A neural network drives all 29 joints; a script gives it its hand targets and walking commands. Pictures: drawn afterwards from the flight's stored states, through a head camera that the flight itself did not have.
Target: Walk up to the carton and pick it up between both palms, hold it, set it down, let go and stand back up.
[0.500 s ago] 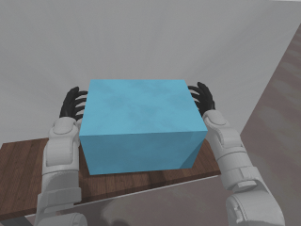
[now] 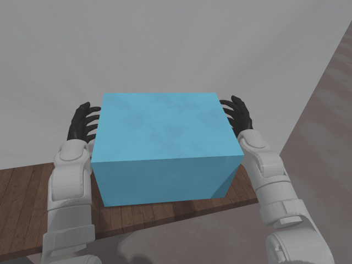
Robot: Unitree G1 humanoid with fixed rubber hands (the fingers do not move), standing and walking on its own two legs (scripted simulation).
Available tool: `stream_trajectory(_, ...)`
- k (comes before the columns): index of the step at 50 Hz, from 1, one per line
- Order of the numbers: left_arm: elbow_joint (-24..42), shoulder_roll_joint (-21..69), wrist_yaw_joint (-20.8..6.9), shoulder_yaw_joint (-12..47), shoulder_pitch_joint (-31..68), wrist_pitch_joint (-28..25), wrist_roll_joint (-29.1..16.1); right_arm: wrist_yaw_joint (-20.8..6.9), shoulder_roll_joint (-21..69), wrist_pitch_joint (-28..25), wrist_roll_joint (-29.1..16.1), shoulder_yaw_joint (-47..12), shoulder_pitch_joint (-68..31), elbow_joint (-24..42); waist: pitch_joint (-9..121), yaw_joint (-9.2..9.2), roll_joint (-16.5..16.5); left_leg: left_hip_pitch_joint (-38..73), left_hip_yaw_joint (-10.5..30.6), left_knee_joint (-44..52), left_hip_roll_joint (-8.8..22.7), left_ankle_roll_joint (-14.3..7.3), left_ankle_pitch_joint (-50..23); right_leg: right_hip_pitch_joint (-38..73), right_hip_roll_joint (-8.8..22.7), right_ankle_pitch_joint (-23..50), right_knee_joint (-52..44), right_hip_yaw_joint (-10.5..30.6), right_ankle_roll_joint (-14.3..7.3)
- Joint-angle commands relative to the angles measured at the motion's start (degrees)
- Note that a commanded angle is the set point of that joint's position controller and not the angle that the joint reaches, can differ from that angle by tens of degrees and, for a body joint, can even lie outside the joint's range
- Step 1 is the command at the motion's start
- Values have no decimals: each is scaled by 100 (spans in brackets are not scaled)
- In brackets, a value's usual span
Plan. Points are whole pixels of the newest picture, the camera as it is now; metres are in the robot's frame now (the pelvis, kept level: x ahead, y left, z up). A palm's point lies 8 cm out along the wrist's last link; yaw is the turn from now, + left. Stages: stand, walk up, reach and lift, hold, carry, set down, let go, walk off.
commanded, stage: hold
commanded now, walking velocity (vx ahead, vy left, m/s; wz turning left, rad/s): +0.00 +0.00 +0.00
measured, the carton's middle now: (164, 145) +0.35 +0.01 +0.14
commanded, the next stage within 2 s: set down in 1.60 s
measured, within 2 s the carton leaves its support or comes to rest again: neither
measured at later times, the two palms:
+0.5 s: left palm (76, 140) +0.34 +0.19 +0.17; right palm (240, 130) +0.35 -0.16 +0.18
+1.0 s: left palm (76, 140) +0.34 +0.20 +0.17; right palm (240, 130) +0.35 -0.16 +0.18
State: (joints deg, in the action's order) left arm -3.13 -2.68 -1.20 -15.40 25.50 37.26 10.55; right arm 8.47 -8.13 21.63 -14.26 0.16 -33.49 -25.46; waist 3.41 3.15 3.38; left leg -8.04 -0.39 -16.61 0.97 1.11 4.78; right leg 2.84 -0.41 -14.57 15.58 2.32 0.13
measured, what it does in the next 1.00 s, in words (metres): stands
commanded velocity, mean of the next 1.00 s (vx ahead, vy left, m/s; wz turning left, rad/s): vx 0.00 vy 0.00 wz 0.00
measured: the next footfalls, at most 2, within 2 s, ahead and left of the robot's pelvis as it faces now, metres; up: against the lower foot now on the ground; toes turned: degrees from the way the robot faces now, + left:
none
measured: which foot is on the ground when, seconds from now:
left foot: down 0.00-1.00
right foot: down 0.00-1.00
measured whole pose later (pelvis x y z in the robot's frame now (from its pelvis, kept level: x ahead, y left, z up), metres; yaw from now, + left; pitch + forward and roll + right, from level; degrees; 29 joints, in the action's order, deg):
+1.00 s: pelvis -0.01 +0.01 +0.00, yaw +0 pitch -4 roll +0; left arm -7.9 -3.3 -1.1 -15.5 28.1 35.7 10.8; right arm 7.8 -8.0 19.8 -13.4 1.0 -36.0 -30.5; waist 3.7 2.8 3.5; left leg -8.6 -0.7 -16.5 0.9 0.7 4.0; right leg 1.9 -0.3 -14.0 16.0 2.6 0.5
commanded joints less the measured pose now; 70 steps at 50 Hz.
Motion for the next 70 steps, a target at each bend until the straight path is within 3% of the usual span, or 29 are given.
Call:
stream_trajectory(1, 898, 2935, -936, 3003, 3804, -365, -812, -498, 3373, -332, -502, -2410, -4026, 1981, 1884, -40, -355, 2352, -91, -250, -256, 22, -1308, -1415, -142, 2355, -364, -331, 430)
stream_trajectory(7, 1155, 3000, -914, 3205, 3972, -451, -944, -464, 3418, -378, -524, -2453, -4083, 2233, 2187, 82, -442, 2473, -28, -349, -261, 82, -1572, -1378, -158, 2720, -295, -339, 435)
stream_trajectory(10, 995, 2976, -909, 3126, 4005, -437, -896, -489, 3395, -365, -458, -2401, -4097, 2052, 1982, 27, -445, 2368, -53, -251, -242, 54, -1207, -1474, -141, 2279, -368, -347, 430)
stream_trajectory(14, 866, 2975, -915, 3046, 3938, -424, -876, -505, 3373, -382, -404, -2357, -4176, 1999, 2023, -36, -418, 2345, -51, -243, -237, 47, -1251, -1484, -161, 2179, -371, -371, 406)
stream_trajectory(28, 593, 3065, -871, 3008, 4259, -485, -821, -614, 3370, -468, -329, -2126, -4362, 1537, 1919, 2, -489, 2438, -94, -207, -212, 63, -1071, -1738, -186, 1566, -459, -391, 340)
stream_trajectory(34, 669, 3124, -836, 3029, 4188, -523, -832, -602, 3429, -512, -411, -2258, -4361, 1654, 2136, -24, -441, 2555, -83, -303, -218, 54, -1345, -1624, -199, 1928, -430, -379, 374)
stream_trajectory(42, 533, 3152, -808, 3070, 4314, -565, -896, -647, 3392, -534, -360, -2162, -4423, 1501, 2025, 6, -477, 2597, -79, -257, -193, 72, -1165, -1816, -200, 1570, -468, -396, 332)
stream_trajectory(44, 463, 3187, -799, 3003, 4361, -564, -829, -672, 3424, -556, -352, -2138, -4604, 1499, 1979, -76, -471, 2528, -84, -223, -179, 48, -1076, -1884, -189, 1408, -490, -406, 340)
stream_trajectory(48, 562, 3167, -788, 3054, 4298, -545, -855, -641, 3393, -532, -347, -2131, -4394, 1464, 2029, 18, -471, 2538, -96, -281, -202, 60, -1213, -1752, -202, 1621, -471, -383, 335)
stream_trajectory(52, 536, 3178, -797, 3045, 4323, -536, -835, -669, 3346, -542, -356, -2081, -4459, 1452, 1978, 5, -526, 2552, -88, -236, -189, 69, -1132, -1828, -203, 1412, -486, -405, 303)
stream_trajectory(61, 612, 3172, -790, 3031, 4152, -529, -830, -649, 3387, -532, -455, -2242, -4403, 1607, 2049, -69, -435, 2521, -86, -270, -186, 51, -1278, -1706, -221, 1666, -440, -403, 358)
stream_trajectory(70, 628, 3102, -824, 3026, 4299, -542, -828, -635, 3434, -484, -374, -2155, -4332, 1439, 1891, -9, -423, 2447, -115, -216, -234, 24, -1095, -1744, -168, 1641, -487, -369, 387)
